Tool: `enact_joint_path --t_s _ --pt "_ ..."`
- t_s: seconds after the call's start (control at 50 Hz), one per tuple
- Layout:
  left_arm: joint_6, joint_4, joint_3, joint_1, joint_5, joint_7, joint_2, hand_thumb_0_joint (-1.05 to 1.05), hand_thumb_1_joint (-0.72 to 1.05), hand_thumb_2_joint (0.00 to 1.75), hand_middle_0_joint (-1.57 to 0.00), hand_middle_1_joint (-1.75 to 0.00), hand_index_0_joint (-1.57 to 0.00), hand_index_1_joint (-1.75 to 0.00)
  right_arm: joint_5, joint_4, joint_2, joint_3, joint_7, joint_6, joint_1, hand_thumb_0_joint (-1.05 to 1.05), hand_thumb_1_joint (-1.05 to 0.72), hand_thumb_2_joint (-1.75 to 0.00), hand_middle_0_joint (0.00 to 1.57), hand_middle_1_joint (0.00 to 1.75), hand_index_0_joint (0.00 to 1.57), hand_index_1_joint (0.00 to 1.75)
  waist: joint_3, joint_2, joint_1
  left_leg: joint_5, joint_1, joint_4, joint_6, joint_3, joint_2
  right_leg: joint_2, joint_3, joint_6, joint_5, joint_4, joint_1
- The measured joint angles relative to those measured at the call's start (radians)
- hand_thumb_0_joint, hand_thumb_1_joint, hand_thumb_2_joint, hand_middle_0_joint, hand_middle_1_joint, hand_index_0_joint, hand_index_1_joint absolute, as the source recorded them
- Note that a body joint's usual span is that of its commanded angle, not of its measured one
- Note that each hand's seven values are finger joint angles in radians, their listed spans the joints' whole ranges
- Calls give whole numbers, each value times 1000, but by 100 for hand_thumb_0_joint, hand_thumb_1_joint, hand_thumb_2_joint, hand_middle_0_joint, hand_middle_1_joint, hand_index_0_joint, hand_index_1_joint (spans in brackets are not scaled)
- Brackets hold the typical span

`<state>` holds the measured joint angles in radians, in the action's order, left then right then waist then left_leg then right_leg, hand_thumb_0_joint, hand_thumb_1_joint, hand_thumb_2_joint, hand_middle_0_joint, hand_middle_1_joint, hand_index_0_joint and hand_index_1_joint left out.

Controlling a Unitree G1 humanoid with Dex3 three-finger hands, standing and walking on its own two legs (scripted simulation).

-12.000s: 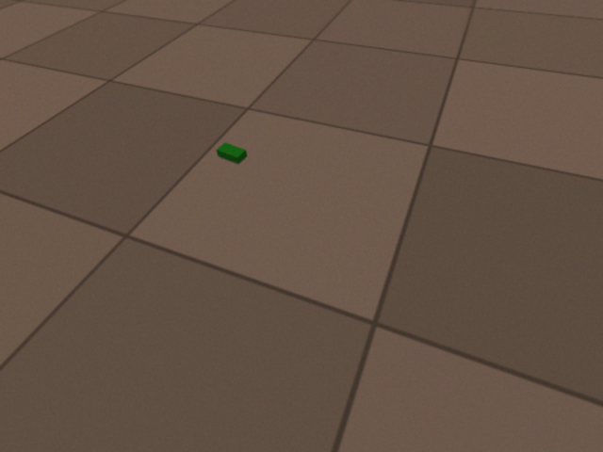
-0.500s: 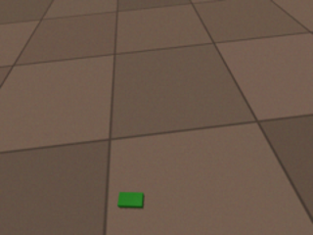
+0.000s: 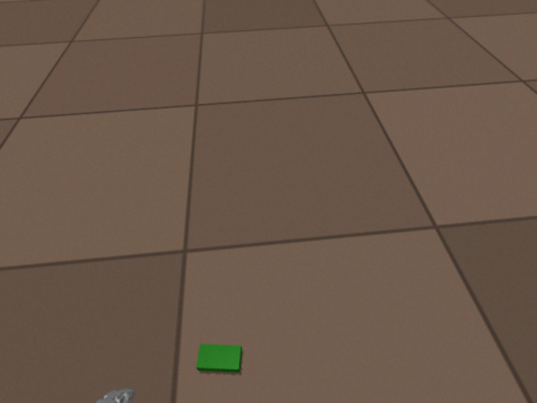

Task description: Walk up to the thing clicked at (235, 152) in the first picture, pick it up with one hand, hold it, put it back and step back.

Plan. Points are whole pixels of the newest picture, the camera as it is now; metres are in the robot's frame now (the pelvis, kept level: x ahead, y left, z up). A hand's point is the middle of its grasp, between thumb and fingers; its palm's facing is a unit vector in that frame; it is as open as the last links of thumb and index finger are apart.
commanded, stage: walk up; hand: left
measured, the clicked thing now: (219, 358) +0.39 +0.23 -0.76
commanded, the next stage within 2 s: none
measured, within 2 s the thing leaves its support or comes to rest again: neither
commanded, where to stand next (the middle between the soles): +0.00 -0.01 m, yaw +0 degrees
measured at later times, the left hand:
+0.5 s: hand out of the picture +0.06 +0.24 -0.16, palm faces +0.02 -0.95 -0.33, open 7.4 cm
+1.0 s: hand out of the picture +0.06 +0.28 -0.18, palm faces -0.01 -0.93 -0.36, open 7.4 cm
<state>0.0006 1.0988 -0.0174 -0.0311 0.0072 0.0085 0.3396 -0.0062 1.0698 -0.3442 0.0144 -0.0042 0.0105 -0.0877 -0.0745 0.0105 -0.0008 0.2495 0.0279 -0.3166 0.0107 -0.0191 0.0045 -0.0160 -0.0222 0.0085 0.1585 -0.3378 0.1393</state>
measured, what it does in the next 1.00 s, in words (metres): shifts its weight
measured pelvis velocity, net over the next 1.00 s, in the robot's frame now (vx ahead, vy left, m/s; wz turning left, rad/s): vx -0.08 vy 0.02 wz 0.04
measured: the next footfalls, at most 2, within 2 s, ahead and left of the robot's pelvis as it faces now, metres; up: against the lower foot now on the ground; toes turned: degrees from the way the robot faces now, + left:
right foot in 1.42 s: +0.01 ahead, -0.15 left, +0.00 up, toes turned -3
left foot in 1.84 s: +0.01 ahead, +0.12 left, +0.00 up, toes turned -2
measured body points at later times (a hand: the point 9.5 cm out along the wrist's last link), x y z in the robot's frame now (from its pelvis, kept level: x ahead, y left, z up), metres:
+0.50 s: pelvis -0.01 -0.01 +0.00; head +0.00 -0.01 +0.45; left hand +0.05 +0.29 -0.13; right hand +0.07 -0.30 -0.13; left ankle -0.05 +0.11 -0.75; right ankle +0.02 -0.13 -0.75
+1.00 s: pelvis -0.08 +0.02 -0.03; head -0.03 +0.03 +0.42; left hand +0.06 +0.33 -0.15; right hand +0.00 -0.31 -0.14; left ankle -0.10 +0.14 -0.75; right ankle +0.02 -0.12 -0.75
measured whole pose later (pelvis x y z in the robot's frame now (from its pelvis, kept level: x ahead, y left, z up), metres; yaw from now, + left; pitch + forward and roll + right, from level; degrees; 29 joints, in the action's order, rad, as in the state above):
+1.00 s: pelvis -0.08 +0.02 -0.03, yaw +2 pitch -2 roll +0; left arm -0.06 0.95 -0.06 0.00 0.05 0.01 0.39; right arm -0.02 0.99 -0.39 0.07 0.00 -0.02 -0.16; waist -0.15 0.04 -0.01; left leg 0.39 0.24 -0.64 0.01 0.02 0.01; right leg -0.06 -0.03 0.00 0.18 -0.61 0.41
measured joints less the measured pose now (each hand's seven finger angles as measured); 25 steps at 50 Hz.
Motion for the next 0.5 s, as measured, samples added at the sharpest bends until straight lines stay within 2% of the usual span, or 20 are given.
enact_joint_path --t_s 0.5 --pt "4 46 -8 -77 4 4 -10 1 90 90 -20 -30 -20 -30 -4 36 13 -5 8 -6 -29 0 -90 -89 20 30 20 30 18 -19 18 -26 -3 20 -9 6 -6 6 -6 -8 -24 22 -6"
